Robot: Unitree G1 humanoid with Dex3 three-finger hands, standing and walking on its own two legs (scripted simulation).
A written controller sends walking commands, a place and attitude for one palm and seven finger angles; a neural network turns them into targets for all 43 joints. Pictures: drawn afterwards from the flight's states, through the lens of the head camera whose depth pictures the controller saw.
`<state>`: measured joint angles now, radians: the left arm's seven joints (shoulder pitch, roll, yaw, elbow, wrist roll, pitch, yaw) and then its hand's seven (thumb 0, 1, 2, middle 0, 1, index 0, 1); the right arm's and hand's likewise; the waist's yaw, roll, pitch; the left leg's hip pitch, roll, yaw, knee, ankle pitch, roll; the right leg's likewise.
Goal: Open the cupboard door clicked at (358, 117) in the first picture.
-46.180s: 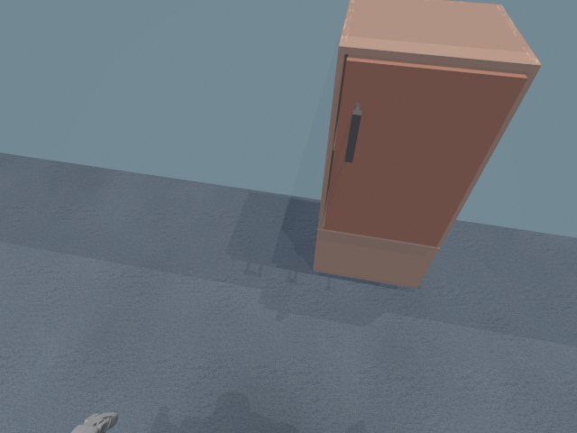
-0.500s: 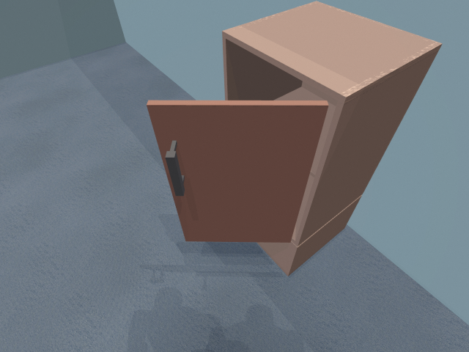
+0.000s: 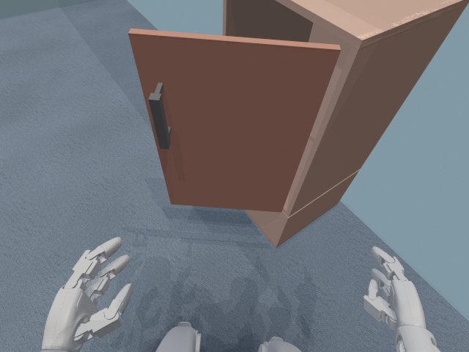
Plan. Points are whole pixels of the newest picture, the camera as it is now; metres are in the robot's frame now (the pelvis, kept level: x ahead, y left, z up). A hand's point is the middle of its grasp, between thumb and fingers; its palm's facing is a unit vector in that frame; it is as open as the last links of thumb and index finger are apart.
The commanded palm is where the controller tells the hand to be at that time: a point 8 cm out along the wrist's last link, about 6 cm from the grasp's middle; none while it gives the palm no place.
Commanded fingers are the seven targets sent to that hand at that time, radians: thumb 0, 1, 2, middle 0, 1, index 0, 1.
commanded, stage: raise the hand with hooked fingers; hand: left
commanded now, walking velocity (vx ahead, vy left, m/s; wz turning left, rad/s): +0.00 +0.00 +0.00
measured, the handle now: (162, 117) +0.57 +0.21 +0.04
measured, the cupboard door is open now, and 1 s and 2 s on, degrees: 51 51 51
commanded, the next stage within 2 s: move the hooked fingers beside the handle in 1.66 s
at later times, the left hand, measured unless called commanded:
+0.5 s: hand (73, 263) +0.23 +0.26 +0.04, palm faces +0.10 -0.99 -0.08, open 11.7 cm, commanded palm +0.21 +0.31 +0.04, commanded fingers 0.00 -0.22 0.42 -0.28 -1.02 -0.28 -1.02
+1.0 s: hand (56, 240) +0.26 +0.30 +0.04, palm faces +0.03 -1.00 -0.06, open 13.9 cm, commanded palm +0.25 +0.36 +0.05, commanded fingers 0.00 -0.50 0.30 -0.30 -1.20 -0.30 -1.20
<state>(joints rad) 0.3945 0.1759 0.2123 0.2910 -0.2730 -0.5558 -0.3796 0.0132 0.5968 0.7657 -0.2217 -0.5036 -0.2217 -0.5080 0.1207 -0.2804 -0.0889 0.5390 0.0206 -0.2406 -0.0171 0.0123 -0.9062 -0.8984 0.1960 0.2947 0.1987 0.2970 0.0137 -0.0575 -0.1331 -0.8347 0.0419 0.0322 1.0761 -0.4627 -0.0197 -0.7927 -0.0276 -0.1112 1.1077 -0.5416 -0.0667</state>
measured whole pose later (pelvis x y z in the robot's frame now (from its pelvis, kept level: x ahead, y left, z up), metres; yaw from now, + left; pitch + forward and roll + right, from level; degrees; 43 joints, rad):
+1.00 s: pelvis +0.00 +0.05 +0.01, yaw +0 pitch +14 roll -3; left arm 0.09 0.36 0.36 0.31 -0.33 -0.34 -0.43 0.00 -0.47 0.31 -0.29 -1.18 -0.29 -1.19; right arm 0.24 -0.26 0.04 0.54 0.03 -0.19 -0.06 0.01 -0.90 -0.90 0.20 0.30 0.20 0.30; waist 0.01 0.03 -0.11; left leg -0.88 0.03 0.02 1.08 -0.46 0.04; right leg -0.79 -0.03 -0.12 1.02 -0.48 -0.01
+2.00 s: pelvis +0.00 +0.04 +0.00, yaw +0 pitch +16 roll -3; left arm -0.17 0.40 0.41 0.53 -0.32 -0.37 -0.49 -0.01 -0.50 0.30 -0.30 -1.20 -0.30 -1.20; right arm 0.25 -0.28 0.03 0.58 0.03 -0.18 -0.07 0.01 -0.90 -0.90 0.20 0.30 0.20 0.30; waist -0.02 0.02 -0.10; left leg -0.91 0.04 0.01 1.10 -0.46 0.03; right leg -0.83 -0.02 -0.12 1.04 -0.49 -0.02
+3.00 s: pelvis +0.00 +0.04 -0.01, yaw -2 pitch +21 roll -3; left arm -0.69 0.53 0.46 1.06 -0.17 -0.42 -0.40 -0.01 -0.50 0.30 -0.30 -1.20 -0.30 -1.20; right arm 0.33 -0.28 0.03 0.64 0.02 -0.01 -0.04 0.01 -0.90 -0.90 0.20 0.30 0.20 0.30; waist -0.11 0.02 -0.11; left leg -1.04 0.06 0.03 1.14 -0.47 0.04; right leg -0.96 0.00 -0.10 1.08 -0.49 -0.02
